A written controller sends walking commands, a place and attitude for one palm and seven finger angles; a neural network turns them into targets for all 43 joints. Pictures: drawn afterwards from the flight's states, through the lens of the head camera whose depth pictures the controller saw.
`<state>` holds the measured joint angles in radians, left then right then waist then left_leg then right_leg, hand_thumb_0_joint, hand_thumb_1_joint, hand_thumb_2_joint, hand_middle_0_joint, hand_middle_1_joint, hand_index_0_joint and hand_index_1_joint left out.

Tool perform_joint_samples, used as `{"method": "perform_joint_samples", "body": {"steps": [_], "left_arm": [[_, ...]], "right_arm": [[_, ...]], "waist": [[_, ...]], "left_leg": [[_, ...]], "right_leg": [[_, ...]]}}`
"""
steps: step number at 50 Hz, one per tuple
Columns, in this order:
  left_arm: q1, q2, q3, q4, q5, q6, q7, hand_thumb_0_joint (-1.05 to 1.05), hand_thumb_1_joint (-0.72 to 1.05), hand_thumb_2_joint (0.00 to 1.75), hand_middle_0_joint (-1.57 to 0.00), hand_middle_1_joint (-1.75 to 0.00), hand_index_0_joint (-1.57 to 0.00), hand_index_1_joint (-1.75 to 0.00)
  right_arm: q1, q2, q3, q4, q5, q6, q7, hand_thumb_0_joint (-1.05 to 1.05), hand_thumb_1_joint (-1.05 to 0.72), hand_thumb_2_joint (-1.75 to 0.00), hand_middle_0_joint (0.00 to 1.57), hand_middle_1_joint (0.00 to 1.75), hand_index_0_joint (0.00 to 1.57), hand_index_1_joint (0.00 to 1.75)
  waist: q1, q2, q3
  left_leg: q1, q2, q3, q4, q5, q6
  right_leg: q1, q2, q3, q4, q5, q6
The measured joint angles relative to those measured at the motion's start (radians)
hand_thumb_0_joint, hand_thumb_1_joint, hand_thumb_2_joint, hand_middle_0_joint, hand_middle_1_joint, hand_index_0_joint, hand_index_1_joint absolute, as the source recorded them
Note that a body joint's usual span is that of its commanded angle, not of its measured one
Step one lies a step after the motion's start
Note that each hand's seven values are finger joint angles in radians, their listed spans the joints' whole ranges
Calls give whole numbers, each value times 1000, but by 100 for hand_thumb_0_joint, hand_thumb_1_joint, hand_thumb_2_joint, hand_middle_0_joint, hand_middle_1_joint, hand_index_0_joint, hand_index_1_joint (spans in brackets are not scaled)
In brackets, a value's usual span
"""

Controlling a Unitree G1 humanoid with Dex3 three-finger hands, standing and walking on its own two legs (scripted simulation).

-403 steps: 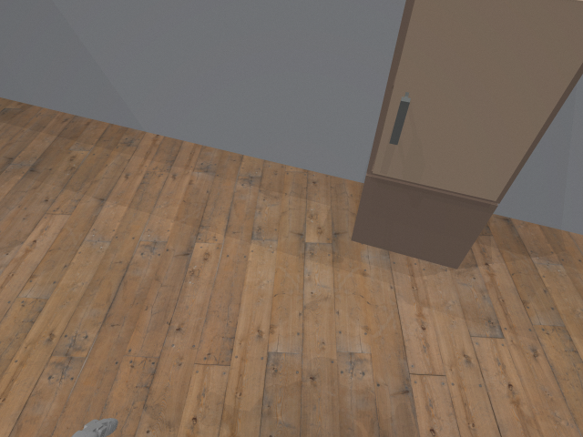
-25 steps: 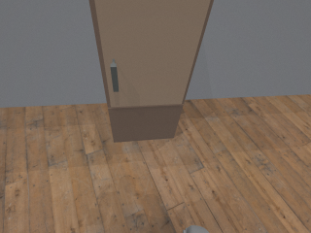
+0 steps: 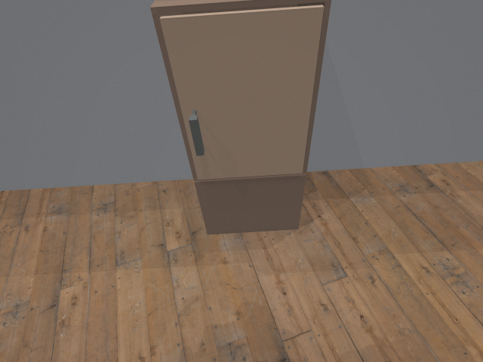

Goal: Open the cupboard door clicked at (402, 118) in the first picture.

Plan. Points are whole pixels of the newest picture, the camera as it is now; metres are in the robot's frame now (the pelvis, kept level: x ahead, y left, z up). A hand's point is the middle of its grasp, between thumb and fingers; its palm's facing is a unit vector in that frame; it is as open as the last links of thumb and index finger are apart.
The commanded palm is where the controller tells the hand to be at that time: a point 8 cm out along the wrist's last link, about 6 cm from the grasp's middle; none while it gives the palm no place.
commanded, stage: take the last steps up to it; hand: left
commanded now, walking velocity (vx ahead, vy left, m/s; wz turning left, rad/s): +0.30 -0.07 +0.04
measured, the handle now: (197, 132) +0.82 +0.18 -0.10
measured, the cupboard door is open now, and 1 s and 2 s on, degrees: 0 0 0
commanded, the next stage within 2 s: come to a stop and stand still in 0.94 s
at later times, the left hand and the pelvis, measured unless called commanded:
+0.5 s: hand out of the picture -0.08 +0.14 -0.17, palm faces +0.23 -0.97 -0.11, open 7.4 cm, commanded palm none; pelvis +0.08 +0.03 -0.01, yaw +3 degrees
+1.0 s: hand (183, 271) +0.36 +0.17 -0.17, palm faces -0.04 -0.96 -0.26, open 7.4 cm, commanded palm none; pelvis +0.25 -0.03 -0.02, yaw -2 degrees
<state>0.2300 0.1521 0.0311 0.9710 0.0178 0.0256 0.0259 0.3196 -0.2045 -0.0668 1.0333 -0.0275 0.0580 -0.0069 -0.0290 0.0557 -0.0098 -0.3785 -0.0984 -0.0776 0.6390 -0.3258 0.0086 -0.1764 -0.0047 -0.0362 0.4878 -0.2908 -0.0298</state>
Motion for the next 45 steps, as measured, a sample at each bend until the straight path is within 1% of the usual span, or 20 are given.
{"method": "perform_joint_samples", "body": {"steps": [2,3,5,7,10,14,17,21,23,24,25,27,29,30,32,34,36,39,42,45], "left_arm": [[45,-9,0,18,-2,-8,1,1,91,90,-20,-30,-21,-29],[66,-13,-1,31,-3,-14,1,1,91,90,-20,-30,-21,-29],[101,-22,-3,58,-4,-26,-2,1,91,90,-20,-30,-21,-29],[129,-33,-6,80,-3,-39,-5,1,91,90,-20,-30,-21,-29],[173,-52,-9,103,0,-58,-6,1,91,90,-20,-30,-21,-29],[232,-75,-10,137,6,-74,-9,1,91,90,-20,-30,-20,-29],[270,-84,-9,168,12,-77,-12,1,91,90,-20,-30,-20,-29],[303,-82,-6,206,15,-72,-14,1,91,90,-20,-30,-20,-29],[315,-79,-3,223,11,-68,-15,1,91,90,-20,-30,-20,-29],[325,-80,-2,229,8,-66,-16,1,91,90,-20,-30,-20,-29],[326,-79,-2,236,3,-61,-17,1,91,90,-20,-30,-20,-29],[306,-70,-2,247,3,-40,-21,1,91,90,-20,-30,-20,-29],[277,-54,4,244,9,-23,-25,1,91,90,-20,-30,-20,-29],[258,-45,10,237,11,-19,-28,1,91,90,-20,-30,-20,-29],[211,-23,20,209,15,-17,-33,1,91,90,-20,-30,-20,-29],[160,2,33,171,17,-20,-34,1,91,90,-20,-29,-20,-29],[108,26,43,129,17,-21,-36,1,91,90,-20,-29,-20,-29],[35,49,51,77,15,-19,-42,1,91,90,-20,-29,-20,-29],[-28,56,51,41,11,-18,-49,1,91,90,-20,-29,-20,-29],[-74,58,47,23,7,-22,-53,1,91,90,-20,-29,-20,-29]], "right_arm": [[7,-3,-6,8,-7,5,8,1,-90,-89,20,30,20,30],[9,-6,-9,10,-9,4,11,1,-90,-89,20,30,20,30],[14,-11,-15,10,-12,-7,15,1,-90,-89,20,30,20,30],[20,-16,-20,13,-13,-16,16,1,-90,-89,20,30,20,30],[23,-20,-24,30,-15,-17,17,1,-90,-89,20,30,20,30],[-2,-16,-21,50,-14,-16,17,1,-91,-89,20,30,20,30],[-42,-4,-14,50,-11,-25,17,1,-91,-89,20,30,20,30],[-114,24,0,32,-4,-49,15,1,-91,-89,20,30,20,30],[-148,40,9,18,-1,-72,12,1,-91,-89,20,30,20,30],[-162,45,15,9,-1,-89,9,1,-91,-89,20,30,20,30],[-178,54,17,3,-3,-106,4,1,-91,-89,20,30,20,30],[-192,77,25,-8,-4,-125,-4,1,-91,-89,20,30,20,30],[-172,95,32,-12,-3,-129,-9,1,-90,-89,20,30,20,30],[-160,100,17,-19,10,-137,-20,-1,-92,-89,20,30,20,30],[-139,86,2,-30,15,-149,-35,-4,-95,-89,21,30,21,30],[-111,67,3,-22,8,-148,-34,-4,-96,-89,21,30,21,30],[-75,56,7,-5,4,-141,-31,-4,-96,-89,21,30,21,30],[-18,49,12,25,1,-127,-26,-3,-94,-89,21,30,20,30],[30,48,12,52,-5,-114,-21,-1,-93,-89,20,30,20,30],[63,47,9,72,-11,-100,-15,0,-92,-89,20,30,20,30]], "waist": [[11,-10,-21],[13,-14,-27],[10,-15,-32],[10,-11,-30],[25,-3,-28],[54,-4,-23],[73,-16,-15],[102,-42,6],[109,-55,17],[110,-56,21],[106,-63,27],[99,-85,41],[85,-88,31],[75,-88,25],[57,-90,17],[49,-94,10],[49,-100,4],[43,-102,7],[25,-87,27],[-3,-65,57]], "left_leg": [[-55,16,30,183,-20,-9],[-76,29,42,259,-6,-12],[-103,64,55,363,40,-22],[-114,100,60,411,78,-31],[-116,146,63,421,109,-41],[-104,186,80,359,96,-45],[-84,196,106,261,59,-42],[-33,184,152,90,14,-25],[21,168,182,-29,50,-17],[60,163,195,-94,74,-9],[68,161,205,-97,112,1],[88,155,234,-50,64,15],[135,157,251,-70,29,19],[162,155,257,-95,28,16],[211,150,264,-151,41,12],[252,145,267,-199,49,11],[287,141,271,-236,50,7],[330,141,274,-270,40,-7],[364,151,273,-280,17,-27],[387,173,277,-257,-27,-57]], "right_leg": [[28,-7,-2,-50,18,-10],[42,-10,-2,-78,30,-12],[67,-11,-11,-122,51,-13],[87,-9,-27,-150,60,-17],[107,-2,-50,-173,58,-21],[125,3,-66,-187,44,-19],[138,0,-70,-190,28,-11],[150,-10,-66,-163,-13,9],[148,-17,-61,-115,-54,24],[134,-19,-53,-62,-89,32],[99,-26,-45,33,-127,30],[-3,-41,-15,298,-189,17],[-107,-49,-16,506,-170,12],[-155,-57,-19,568,-138,13],[-236,-78,-23,623,-68,21],[-303,-96,-22,628,-4,31],[-357,-111,-17,614,49,41],[-405,-129,-12,549,110,51],[-396,-137,-22,400,124,50],[-348,-124,-42,244,106,40]]}}
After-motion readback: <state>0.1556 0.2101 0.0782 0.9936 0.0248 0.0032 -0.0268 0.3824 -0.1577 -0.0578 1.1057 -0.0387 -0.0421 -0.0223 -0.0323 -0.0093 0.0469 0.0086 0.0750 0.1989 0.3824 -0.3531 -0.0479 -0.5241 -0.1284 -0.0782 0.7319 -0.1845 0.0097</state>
